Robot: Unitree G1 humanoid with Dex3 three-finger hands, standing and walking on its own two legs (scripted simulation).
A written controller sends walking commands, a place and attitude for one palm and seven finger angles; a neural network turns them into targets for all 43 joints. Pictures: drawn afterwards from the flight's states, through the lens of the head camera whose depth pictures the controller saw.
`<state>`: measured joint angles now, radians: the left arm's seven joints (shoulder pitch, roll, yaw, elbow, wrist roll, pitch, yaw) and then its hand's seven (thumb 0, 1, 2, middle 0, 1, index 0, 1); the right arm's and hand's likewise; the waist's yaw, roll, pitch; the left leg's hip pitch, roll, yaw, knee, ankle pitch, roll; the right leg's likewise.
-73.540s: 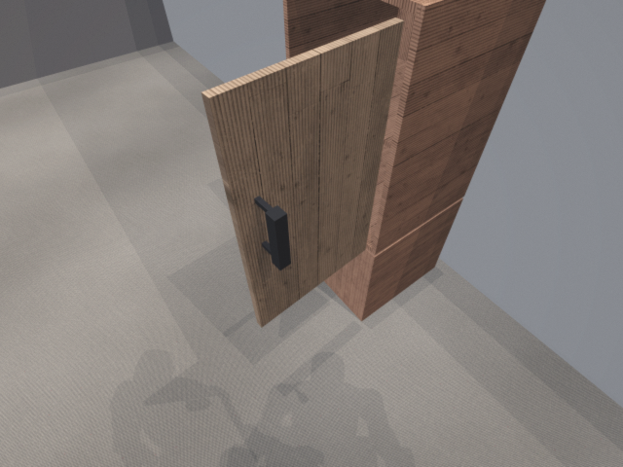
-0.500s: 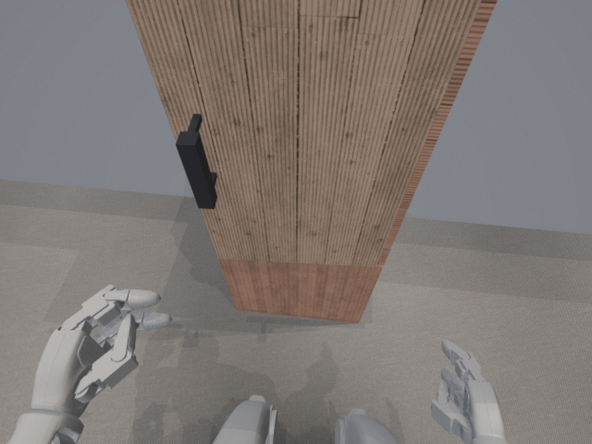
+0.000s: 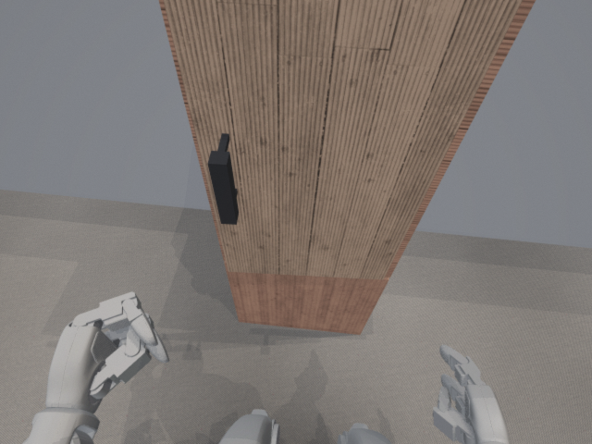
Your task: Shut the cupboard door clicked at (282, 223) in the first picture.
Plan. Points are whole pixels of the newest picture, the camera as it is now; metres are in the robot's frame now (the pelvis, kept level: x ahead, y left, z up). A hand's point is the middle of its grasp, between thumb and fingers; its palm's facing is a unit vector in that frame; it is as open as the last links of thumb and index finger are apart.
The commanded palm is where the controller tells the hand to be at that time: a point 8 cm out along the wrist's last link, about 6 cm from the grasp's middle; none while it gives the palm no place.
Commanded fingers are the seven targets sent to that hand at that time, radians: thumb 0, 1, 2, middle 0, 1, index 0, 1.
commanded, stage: raise the hand and make a fist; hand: left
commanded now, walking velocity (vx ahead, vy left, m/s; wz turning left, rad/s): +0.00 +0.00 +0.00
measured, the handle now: (227, 180) +0.46 +0.15 +0.07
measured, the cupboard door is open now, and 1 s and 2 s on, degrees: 3 3 3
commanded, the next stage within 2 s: bring the fist close to the handle in 0.72 s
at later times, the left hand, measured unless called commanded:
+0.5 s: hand (152, 328) +0.23 +0.19 +0.08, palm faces +0.04 -1.00 -0.04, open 3.1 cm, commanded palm +0.20 +0.23 +0.08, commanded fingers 0.00 0.90 0.90 -1.30 -1.50 -1.30 -1.50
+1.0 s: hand (181, 316) +0.25 +0.16 +0.08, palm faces +0.04 -1.00 -0.04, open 3.1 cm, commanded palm +0.23 +0.21 +0.08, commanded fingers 0.00 0.90 0.90 -1.30 -1.50 -1.30 -1.50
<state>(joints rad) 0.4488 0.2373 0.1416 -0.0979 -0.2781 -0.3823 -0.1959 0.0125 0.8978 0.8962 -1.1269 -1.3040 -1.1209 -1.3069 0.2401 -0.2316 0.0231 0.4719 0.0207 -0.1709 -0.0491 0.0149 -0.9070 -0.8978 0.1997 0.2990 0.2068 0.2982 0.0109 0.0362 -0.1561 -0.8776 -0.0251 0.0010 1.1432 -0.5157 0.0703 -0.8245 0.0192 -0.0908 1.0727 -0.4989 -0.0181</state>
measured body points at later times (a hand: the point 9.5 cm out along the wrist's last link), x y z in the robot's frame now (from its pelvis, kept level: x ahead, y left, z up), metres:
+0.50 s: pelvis +0.00 -0.01 +0.01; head +0.05 +0.00 +0.46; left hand +0.22 +0.24 +0.08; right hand +0.18 -0.24 -0.06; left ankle +0.02 +0.07 -0.66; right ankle +0.02 -0.12 -0.66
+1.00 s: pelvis +0.00 -0.03 +0.01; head +0.05 -0.03 +0.46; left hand +0.24 +0.21 +0.08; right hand +0.19 -0.26 -0.07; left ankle +0.02 +0.07 -0.66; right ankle +0.02 -0.12 -0.66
